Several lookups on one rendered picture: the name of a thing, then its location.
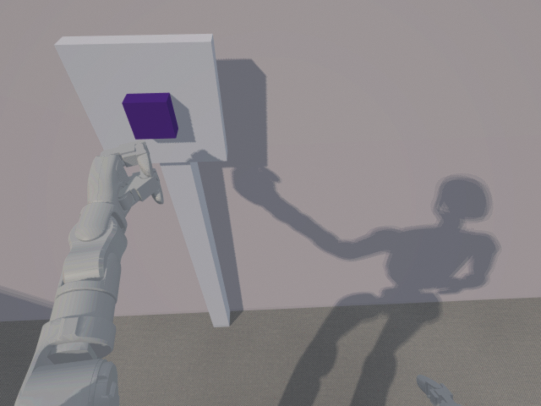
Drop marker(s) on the left robot forearm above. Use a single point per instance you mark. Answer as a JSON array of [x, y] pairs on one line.
[[81, 324]]

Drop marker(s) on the left robot hand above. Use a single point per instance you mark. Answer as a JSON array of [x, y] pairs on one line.
[[108, 181]]

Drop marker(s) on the left robot upper arm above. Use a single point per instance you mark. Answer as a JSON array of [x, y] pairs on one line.
[[82, 383]]

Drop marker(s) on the panel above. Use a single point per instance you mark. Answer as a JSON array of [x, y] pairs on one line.
[[104, 69]]

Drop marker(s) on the button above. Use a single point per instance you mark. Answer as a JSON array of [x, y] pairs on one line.
[[151, 115]]

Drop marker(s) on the right robot hand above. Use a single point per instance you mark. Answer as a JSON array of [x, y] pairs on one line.
[[438, 393]]

